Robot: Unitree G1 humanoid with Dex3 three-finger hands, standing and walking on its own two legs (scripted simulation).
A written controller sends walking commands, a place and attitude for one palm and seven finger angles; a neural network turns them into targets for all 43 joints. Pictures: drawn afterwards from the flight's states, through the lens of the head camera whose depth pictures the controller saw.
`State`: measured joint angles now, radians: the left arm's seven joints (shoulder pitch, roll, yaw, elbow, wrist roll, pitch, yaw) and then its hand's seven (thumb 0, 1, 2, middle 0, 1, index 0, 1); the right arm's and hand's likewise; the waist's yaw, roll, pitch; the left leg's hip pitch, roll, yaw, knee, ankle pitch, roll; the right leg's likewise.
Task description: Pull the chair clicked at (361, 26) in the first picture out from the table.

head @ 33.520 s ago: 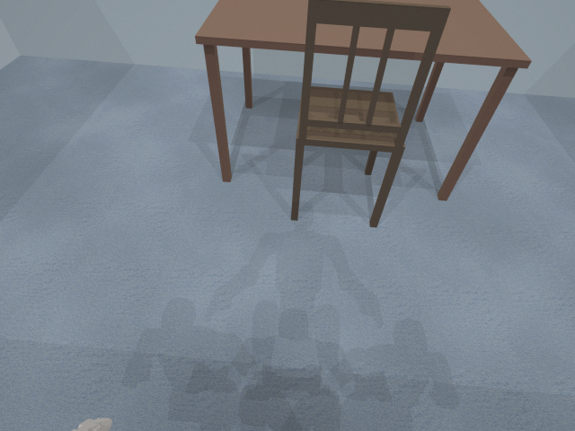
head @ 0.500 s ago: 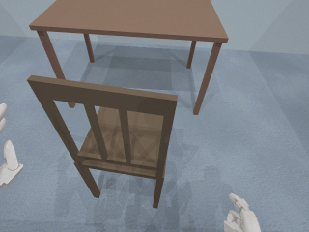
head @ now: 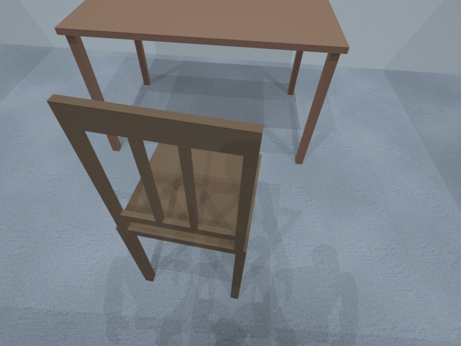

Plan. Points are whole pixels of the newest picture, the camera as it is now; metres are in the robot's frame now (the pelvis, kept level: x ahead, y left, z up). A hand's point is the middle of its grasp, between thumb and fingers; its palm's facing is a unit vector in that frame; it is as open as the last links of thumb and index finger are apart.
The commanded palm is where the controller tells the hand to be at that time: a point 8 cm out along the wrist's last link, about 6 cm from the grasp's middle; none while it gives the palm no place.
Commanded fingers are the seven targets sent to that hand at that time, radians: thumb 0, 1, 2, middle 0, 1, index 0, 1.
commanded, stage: let the arm hang, fingers relaxed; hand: left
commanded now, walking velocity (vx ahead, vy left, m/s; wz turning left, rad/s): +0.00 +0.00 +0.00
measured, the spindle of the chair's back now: (149, 184) +0.46 +0.22 -0.06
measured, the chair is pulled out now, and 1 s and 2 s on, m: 0.55 0.55 0.55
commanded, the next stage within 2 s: look to check the result in 0.64 s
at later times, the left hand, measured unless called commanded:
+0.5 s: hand out of the picture +0.00 +0.15 -0.18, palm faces +0.03 -0.98 -0.18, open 7.3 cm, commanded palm none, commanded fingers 0.00 0.90 0.90 -0.20 -0.30 -0.20 -0.30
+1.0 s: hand out of the picture +0.01 +0.15 -0.17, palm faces +0.04 -0.98 -0.19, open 7.3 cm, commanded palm none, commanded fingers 0.00 0.90 0.90 -0.20 -0.30 -0.20 -0.30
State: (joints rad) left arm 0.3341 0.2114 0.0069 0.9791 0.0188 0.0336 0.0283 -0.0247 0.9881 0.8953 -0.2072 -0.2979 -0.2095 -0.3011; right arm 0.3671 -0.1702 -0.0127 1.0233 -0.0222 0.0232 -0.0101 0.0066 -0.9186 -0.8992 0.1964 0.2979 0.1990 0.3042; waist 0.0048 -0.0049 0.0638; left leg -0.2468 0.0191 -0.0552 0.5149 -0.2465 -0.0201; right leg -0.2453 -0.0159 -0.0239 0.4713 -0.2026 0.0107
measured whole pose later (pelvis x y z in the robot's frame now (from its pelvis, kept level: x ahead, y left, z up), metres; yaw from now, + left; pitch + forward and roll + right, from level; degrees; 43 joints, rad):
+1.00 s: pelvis +0.01 -0.01 +0.00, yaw +0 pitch -1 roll +0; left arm 0.30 0.13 0.01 1.06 0.01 0.01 0.04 0.01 0.92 0.90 -0.20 -0.30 -0.20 -0.30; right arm 0.35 -0.11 -0.01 1.08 -0.01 -0.01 -0.03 0.00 -0.91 -0.90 0.19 0.30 0.20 0.30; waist 0.01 0.01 0.05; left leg -0.22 0.03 -0.06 0.48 -0.24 -0.04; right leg -0.24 -0.01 -0.03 0.49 -0.22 -0.01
